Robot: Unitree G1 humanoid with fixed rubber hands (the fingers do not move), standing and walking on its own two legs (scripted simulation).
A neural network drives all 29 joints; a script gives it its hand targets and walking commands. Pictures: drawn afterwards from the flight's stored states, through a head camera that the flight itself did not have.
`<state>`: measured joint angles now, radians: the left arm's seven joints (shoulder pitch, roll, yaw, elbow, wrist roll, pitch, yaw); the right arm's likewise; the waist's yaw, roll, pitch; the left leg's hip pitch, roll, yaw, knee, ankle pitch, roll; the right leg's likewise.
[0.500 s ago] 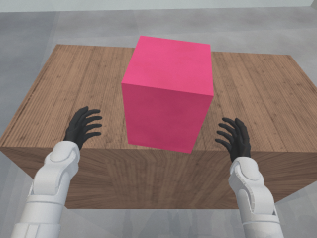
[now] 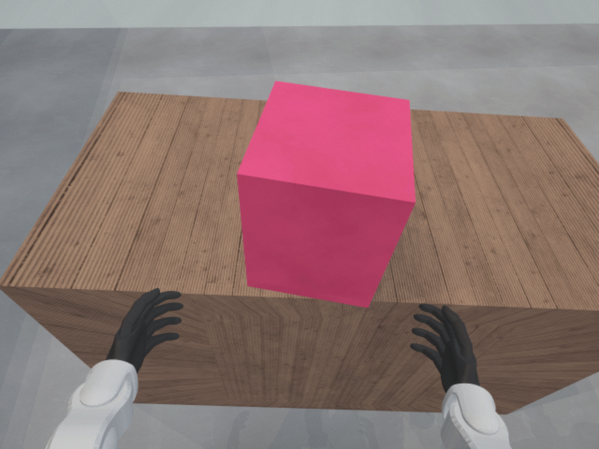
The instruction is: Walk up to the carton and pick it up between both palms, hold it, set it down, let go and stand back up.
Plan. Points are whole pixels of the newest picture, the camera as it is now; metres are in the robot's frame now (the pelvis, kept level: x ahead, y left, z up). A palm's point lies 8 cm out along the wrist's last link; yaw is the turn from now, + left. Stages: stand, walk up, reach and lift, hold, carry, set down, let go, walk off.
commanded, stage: set down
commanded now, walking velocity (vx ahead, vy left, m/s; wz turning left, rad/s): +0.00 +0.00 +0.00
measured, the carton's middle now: (323, 198) +0.45 -0.01 +0.07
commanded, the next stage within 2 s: let go in 0.44 s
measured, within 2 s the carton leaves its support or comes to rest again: neither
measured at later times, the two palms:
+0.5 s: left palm (128, 407) +0.17 +0.23 -0.05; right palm (454, 418) +0.18 -0.20 -0.06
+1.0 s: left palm (137, 417) +0.17 +0.22 -0.08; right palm (467, 446) +0.16 -0.23 -0.10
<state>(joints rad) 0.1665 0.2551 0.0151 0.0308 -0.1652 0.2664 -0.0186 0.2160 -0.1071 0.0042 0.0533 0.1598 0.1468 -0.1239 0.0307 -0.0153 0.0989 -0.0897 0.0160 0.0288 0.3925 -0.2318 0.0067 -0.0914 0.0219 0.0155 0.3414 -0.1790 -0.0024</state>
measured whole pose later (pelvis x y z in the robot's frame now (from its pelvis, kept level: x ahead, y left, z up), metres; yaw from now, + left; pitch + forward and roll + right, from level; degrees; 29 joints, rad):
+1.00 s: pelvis +0.02 -0.01 +0.00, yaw +0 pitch -3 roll -1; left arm 0.20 0.20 0.01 0.56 0.01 0.05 0.01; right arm 0.19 -0.17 -0.03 0.74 -0.01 -0.16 0.01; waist 0.01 0.00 0.06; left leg -0.11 0.03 0.03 0.44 -0.28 -0.01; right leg -0.13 0.03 0.00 0.41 -0.24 -0.02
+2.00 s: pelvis -0.06 -0.01 -0.01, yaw +2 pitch -4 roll +0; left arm 0.43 0.20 0.04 0.96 0.01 -0.01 0.02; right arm 0.45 -0.20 -0.03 0.98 -0.01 0.00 -0.01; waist 0.00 0.00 -0.02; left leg -0.26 0.01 -0.01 0.54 -0.23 -0.01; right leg -0.27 0.01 -0.02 0.53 -0.21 -0.01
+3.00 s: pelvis -0.07 -0.02 -0.03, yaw +7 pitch -4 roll -1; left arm 0.46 0.13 0.05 1.00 0.02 0.03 0.04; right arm 0.38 -0.19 -0.07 0.97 -0.05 0.02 -0.01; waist 0.02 0.05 -0.02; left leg -0.30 0.01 -0.03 0.76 -0.40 -0.02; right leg -0.28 0.02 -0.10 0.66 -0.31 -0.04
